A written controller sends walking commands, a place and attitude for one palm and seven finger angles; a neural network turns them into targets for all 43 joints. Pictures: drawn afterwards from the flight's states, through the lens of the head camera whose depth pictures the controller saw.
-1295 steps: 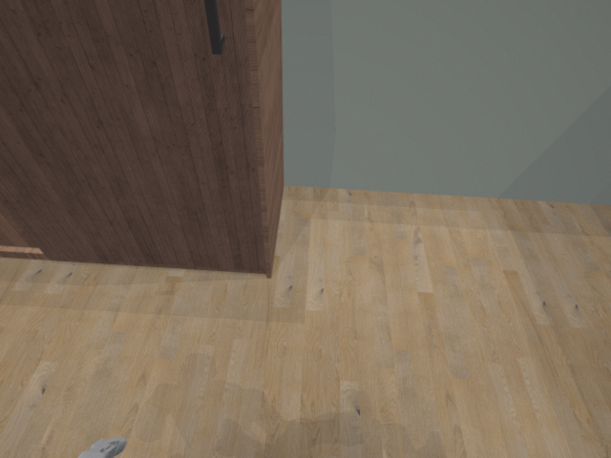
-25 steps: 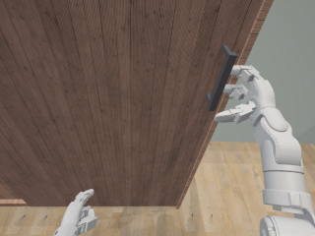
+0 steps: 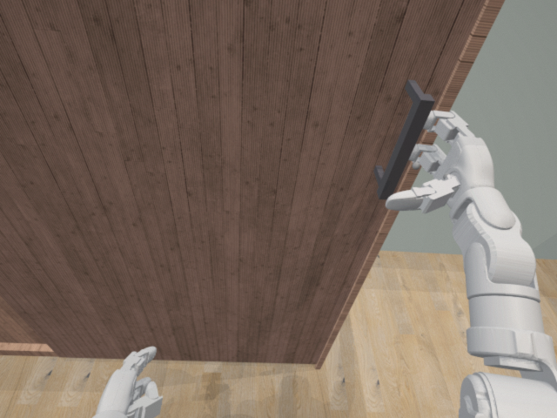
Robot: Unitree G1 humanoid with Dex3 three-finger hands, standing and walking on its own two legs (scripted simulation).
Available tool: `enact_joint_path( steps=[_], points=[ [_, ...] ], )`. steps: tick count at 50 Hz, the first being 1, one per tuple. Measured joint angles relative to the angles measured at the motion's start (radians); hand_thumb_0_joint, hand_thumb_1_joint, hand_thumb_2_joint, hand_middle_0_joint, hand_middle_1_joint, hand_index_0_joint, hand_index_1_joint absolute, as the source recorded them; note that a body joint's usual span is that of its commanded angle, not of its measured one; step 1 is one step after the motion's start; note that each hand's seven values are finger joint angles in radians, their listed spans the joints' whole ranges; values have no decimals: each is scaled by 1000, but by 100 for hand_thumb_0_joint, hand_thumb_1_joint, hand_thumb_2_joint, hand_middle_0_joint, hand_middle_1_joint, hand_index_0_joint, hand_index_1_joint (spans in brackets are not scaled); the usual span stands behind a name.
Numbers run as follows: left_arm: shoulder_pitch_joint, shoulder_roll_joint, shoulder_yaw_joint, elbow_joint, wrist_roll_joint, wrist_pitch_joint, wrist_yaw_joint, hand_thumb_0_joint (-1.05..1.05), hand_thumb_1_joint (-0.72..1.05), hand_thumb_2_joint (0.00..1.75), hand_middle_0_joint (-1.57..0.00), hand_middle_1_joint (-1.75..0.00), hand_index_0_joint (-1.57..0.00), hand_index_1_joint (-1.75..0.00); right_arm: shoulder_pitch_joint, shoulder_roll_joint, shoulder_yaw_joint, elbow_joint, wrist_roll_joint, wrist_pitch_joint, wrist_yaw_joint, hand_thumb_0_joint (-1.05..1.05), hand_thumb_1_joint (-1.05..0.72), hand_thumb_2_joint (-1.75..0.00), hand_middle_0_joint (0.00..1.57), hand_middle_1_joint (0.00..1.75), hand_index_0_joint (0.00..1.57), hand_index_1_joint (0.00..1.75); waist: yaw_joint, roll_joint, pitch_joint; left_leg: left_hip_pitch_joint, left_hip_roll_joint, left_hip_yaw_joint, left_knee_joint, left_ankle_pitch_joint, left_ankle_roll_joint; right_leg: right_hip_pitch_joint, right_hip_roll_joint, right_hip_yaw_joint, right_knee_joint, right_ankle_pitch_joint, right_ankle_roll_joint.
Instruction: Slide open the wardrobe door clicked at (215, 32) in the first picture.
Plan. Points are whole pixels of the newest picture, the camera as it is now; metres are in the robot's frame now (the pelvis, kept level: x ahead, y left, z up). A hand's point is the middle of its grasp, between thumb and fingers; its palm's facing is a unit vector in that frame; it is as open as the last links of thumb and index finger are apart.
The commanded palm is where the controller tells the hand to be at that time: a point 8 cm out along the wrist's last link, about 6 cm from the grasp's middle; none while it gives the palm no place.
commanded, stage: slide the fingers in behind the handle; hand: right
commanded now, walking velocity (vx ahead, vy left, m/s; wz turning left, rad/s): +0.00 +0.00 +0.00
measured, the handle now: (397, 143) +0.44 -0.12 +0.22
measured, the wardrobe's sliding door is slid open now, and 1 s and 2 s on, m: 0.00 0.00 0.00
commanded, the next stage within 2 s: move the hooked fingers beside the handle in 0.28 s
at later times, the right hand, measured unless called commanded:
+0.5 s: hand (419, 182) +0.36 -0.14 +0.21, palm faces -0.02 +1.00 -0.04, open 14.2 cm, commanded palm +0.34 -0.18 +0.22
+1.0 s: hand (432, 182) +0.36 -0.15 +0.22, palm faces -0.03 +1.00 -0.04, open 14.0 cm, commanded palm +0.34 -0.21 +0.22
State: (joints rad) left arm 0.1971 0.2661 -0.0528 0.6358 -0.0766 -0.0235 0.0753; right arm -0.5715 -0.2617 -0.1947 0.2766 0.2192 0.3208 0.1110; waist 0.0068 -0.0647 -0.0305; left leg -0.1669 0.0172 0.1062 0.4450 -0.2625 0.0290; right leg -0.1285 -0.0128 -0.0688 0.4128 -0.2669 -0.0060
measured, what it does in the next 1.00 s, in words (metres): stands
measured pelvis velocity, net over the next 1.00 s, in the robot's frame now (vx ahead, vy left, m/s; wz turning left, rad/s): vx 0.00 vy -0.01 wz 0.00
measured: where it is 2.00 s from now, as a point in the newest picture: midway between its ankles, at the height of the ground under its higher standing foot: outside the picture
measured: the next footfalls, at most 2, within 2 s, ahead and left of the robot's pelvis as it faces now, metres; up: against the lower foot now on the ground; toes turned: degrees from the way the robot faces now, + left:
none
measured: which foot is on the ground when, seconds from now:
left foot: down 0.00-1.00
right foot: down 0.00-1.00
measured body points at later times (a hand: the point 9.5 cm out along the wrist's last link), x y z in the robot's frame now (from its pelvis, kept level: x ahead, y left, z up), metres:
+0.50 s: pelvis +0.00 +0.00 +0.00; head -0.02 +0.03 +0.45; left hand +0.20 +0.21 -0.08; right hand +0.36 -0.19 +0.22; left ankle -0.01 +0.09 -0.74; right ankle -0.03 -0.11 -0.74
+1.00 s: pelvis +0.00 -0.01 +0.00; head -0.02 +0.02 +0.45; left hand +0.18 +0.23 -0.09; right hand +0.36 -0.21 +0.22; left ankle -0.01 +0.09 -0.74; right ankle -0.03 -0.12 -0.74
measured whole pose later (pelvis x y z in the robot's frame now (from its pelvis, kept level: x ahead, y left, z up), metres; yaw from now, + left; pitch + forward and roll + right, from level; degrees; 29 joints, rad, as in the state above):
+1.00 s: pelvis +0.00 -0.01 +0.00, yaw +0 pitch -2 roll +0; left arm 0.17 0.27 -0.06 0.63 -0.08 -0.01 0.08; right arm -0.45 -0.27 -0.19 0.11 0.23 0.38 0.12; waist -0.01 -0.06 -0.03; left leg -0.15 0.02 0.10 0.44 -0.26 0.02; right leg -0.11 -0.01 -0.07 0.42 -0.27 -0.01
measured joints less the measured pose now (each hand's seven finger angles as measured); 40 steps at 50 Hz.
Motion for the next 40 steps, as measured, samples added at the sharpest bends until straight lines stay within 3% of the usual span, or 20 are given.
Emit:
enact_joint_path(
  steps=[8,23,40],
  points=[
    [-12,-4,-5,-16,-4,13,-6,2,90,90,-20,-30,-20,-30,86,11,8,-103,4,29,4,-2,50,-30,30,120,30,120,-10,-4,-7,10,-1,-3,2,-5,-2,10,-1,-2,5,-8,-1],
    [-60,-15,-15,-14,4,2,-5,1,90,90,-20,-30,-20,-30,91,48,61,-159,-12,61,-43,-2,50,-30,29,119,24,118,-32,0,3,18,11,12,15,-13,-6,10,10,14,19,-10,-5],
    [-36,-15,-20,-12,0,20,-6,1,90,90,-20,-30,-20,-30,84,10,24,-137,6,54,-6,-2,50,-30,30,120,29,120,-18,2,-3,18,7,2,2,-4,-8,13,8,4,8,-7,-7]
  ],
)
